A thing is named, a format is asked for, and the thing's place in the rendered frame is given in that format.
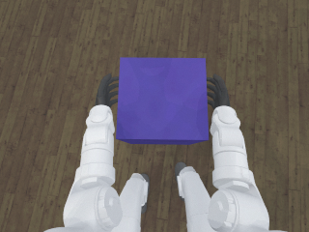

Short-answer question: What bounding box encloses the right robot thigh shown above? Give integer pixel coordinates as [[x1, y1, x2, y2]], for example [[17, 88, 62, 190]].
[[177, 171, 217, 232]]

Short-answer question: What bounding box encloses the carton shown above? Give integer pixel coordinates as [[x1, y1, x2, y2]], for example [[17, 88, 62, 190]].
[[116, 57, 210, 145]]

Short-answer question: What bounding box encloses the right robot forearm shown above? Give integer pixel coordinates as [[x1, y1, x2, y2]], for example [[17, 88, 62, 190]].
[[210, 105, 265, 204]]

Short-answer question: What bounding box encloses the left robot forearm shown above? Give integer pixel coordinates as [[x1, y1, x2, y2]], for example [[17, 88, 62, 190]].
[[63, 104, 116, 223]]

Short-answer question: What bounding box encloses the robot thigh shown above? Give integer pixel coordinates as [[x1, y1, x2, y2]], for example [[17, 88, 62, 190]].
[[111, 178, 149, 232], [177, 171, 217, 232]]

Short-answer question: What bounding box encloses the right robot hand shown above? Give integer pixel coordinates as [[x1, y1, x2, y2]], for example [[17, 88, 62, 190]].
[[206, 74, 230, 109]]

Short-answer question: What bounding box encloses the left robot thigh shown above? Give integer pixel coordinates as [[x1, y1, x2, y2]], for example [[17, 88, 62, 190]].
[[111, 178, 149, 232]]

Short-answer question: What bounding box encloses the robot right upper arm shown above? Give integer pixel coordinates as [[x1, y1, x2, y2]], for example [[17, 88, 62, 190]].
[[207, 188, 287, 232]]

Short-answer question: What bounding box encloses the robot left upper arm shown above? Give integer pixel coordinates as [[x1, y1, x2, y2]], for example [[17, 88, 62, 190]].
[[43, 185, 123, 232]]

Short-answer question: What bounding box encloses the left robot hand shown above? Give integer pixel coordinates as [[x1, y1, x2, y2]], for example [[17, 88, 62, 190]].
[[95, 73, 120, 107]]

